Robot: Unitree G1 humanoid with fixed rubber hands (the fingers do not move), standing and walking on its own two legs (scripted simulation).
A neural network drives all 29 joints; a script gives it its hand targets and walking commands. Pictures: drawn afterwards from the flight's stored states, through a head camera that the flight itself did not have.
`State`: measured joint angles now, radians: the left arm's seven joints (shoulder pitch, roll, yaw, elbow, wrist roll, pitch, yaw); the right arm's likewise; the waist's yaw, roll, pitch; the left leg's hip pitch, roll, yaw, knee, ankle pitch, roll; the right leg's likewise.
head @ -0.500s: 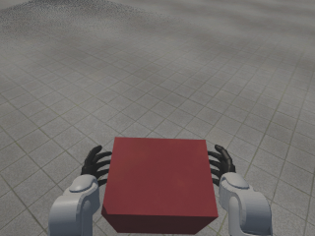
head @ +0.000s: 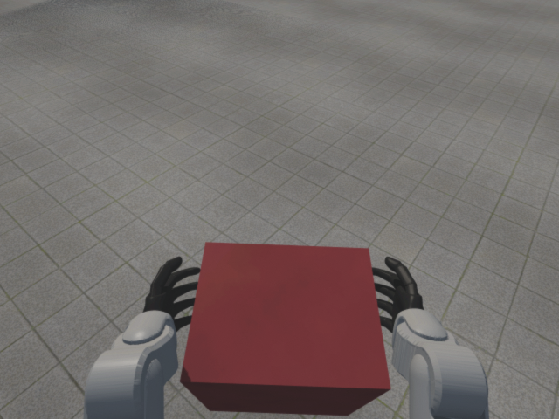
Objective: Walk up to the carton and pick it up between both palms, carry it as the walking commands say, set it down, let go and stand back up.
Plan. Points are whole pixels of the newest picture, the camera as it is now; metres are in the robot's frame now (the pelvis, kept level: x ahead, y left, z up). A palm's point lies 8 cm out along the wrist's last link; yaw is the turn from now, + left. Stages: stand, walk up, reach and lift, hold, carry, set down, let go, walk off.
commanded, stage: carry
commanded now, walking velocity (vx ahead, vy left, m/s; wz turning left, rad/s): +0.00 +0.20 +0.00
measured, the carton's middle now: (282, 336) +0.25 +0.00 +0.02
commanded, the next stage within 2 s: none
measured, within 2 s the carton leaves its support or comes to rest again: neither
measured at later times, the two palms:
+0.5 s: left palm (166, 315) +0.24 +0.14 +0.10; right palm (410, 315) +0.25 -0.15 +0.09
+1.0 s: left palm (133, 317) +0.24 +0.19 +0.09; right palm (379, 317) +0.24 -0.11 +0.10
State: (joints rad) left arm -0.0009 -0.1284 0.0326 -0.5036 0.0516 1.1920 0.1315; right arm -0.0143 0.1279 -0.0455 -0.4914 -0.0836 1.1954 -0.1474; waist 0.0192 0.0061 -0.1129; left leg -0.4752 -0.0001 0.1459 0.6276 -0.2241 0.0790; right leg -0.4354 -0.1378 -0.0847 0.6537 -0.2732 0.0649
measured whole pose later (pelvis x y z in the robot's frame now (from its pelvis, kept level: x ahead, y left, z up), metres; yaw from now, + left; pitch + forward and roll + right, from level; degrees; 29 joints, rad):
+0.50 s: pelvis +0.00 -0.01 +0.00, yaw +0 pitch +4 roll +0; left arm 0.00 -0.13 0.02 -0.52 0.05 1.20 0.13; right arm 0.00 0.13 -0.05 -0.52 -0.08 1.20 -0.15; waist 0.02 0.02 -0.11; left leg -0.47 0.02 0.15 0.63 -0.23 0.05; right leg -0.42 -0.13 -0.10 0.64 -0.27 0.06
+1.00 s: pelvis +0.00 +0.04 +0.00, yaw +0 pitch +5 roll +1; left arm 0.04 -0.13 0.02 -0.59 0.06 1.18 0.13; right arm 0.01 0.13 -0.03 -0.55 -0.06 1.18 -0.15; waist 0.00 -0.03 -0.09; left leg -0.42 0.02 0.12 0.61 -0.24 0.01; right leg -0.44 -0.20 -0.11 0.70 -0.34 0.08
